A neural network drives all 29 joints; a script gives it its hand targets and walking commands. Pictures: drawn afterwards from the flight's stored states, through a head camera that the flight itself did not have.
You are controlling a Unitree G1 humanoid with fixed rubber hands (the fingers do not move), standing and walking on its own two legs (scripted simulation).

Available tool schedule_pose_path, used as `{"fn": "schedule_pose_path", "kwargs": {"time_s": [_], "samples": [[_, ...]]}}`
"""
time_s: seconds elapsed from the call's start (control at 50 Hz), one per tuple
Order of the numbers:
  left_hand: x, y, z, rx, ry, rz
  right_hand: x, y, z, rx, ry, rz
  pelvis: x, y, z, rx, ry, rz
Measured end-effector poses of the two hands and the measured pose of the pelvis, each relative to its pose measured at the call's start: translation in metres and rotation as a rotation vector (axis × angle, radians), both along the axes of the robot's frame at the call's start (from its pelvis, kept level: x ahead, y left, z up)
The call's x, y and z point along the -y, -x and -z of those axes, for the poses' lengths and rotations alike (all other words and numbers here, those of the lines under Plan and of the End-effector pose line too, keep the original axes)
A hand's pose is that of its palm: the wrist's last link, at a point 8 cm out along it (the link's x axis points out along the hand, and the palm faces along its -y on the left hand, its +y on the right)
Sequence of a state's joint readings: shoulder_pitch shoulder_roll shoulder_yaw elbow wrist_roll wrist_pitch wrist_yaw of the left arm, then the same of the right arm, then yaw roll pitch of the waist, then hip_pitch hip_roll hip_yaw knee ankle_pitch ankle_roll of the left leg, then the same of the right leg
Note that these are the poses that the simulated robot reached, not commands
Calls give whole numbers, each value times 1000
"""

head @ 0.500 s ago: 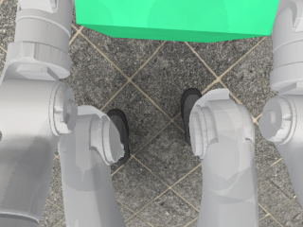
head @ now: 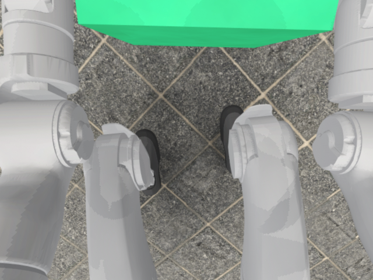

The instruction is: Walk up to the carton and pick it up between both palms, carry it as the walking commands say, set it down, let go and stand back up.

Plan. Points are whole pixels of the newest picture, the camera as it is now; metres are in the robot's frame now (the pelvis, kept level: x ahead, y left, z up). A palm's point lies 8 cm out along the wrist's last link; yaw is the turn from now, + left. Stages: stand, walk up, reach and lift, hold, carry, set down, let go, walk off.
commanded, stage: reach and lift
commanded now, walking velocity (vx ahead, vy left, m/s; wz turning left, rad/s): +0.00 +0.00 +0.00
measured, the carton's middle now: out of the picture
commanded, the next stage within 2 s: none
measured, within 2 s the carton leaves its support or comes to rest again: neither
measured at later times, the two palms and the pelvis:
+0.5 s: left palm out of the picture +0.58 +0.10 -0.06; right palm out of the picture +0.51 -0.26 -0.07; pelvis -0.02 +0.00 +0.05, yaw +0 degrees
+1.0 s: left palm out of the picture +0.56 +0.10 +0.01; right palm out of the picture +0.48 -0.26 +0.00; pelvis -0.02 +0.01 +0.11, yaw -1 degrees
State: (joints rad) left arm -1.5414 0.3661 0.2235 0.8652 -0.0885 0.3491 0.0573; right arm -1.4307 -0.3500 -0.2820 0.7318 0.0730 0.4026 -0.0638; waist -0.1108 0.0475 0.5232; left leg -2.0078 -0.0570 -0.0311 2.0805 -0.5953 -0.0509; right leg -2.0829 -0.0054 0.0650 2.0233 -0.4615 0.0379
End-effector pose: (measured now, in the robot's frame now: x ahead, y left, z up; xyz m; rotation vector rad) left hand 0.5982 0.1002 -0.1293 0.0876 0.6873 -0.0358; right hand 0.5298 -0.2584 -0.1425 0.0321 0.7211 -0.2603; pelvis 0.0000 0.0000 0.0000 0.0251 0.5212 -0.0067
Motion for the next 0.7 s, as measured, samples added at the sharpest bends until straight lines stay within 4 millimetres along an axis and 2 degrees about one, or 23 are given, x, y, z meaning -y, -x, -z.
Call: {"fn": "schedule_pose_path", "kwargs": {"time_s": [0.18,0.4,0.7], "samples": [[2,1,-24,16,15,-1,1,4,-24,19,-3,12,-3,1,-17,8,6,-4],[6,13,-59,27,26,-1,6,18,-58,34,-18,21,-1,10,-43,29,-2,0],[-8,26,-100,33,29,-7,-6,26,-95,41,-29,9,0,22,-69,51,-3,0]]}}
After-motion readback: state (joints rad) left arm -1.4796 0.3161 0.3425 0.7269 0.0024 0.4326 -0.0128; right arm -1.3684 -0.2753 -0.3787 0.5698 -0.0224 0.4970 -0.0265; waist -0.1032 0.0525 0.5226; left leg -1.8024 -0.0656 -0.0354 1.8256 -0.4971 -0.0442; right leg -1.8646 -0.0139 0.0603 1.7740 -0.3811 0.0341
